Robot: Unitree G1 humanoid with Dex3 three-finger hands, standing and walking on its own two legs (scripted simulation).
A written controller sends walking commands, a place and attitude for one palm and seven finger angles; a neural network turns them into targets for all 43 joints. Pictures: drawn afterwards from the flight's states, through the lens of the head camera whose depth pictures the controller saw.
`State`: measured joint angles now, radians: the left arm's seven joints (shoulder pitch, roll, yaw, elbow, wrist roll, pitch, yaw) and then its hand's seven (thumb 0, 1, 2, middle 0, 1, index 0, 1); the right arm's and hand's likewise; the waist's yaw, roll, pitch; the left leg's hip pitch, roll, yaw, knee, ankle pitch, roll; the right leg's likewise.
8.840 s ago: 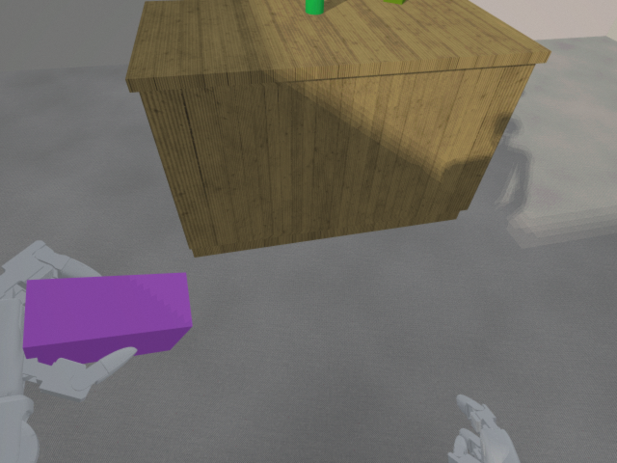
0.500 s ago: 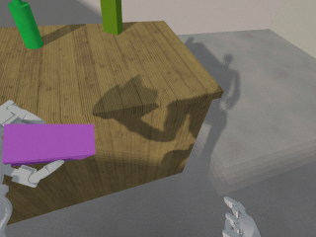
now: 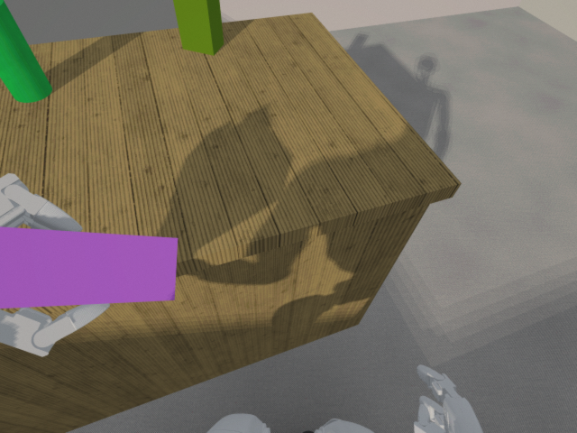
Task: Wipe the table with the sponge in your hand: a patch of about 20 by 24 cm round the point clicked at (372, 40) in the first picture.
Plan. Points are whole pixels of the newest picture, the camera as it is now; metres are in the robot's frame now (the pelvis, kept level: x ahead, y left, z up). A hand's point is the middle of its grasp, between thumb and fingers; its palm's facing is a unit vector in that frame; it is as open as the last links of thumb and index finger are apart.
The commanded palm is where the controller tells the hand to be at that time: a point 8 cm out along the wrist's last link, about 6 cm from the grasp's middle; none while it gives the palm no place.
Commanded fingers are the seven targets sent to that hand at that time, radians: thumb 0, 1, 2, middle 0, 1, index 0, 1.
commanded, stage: shuffle to correct the standing spot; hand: left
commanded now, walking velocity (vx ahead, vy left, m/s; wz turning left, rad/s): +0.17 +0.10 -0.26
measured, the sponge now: (112, 268) +0.24 +0.19 +0.17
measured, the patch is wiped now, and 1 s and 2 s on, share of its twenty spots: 0.00 0.00 0.00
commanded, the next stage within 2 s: come to a stop and stand still in 0.10 s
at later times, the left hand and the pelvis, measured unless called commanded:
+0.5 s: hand (28, 172) +0.33 +0.29 +0.20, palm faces +0.37 -0.82 -0.43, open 9.9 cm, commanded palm +0.27 +0.33 +0.20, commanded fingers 0.00 0.10 1.30 -1.20 -1.60 -1.20 -1.60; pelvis +0.09 +0.05 +0.02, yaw -2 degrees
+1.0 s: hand (23, 225) +0.29 +0.29 +0.16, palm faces +0.21 -0.90 -0.39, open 9.9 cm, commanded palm +0.24 +0.36 +0.20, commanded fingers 0.00 0.10 1.30 -1.20 -1.60 -1.20 -1.60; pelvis +0.06 +0.09 +0.02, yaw -4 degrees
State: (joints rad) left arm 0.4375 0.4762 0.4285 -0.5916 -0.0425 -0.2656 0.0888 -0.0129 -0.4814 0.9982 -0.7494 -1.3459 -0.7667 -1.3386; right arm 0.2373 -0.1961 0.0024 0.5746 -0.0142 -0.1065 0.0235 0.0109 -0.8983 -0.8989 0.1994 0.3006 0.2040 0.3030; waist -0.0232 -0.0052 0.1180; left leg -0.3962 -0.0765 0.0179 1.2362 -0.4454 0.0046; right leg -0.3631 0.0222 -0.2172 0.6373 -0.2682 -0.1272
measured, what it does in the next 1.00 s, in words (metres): steps to the left: left foot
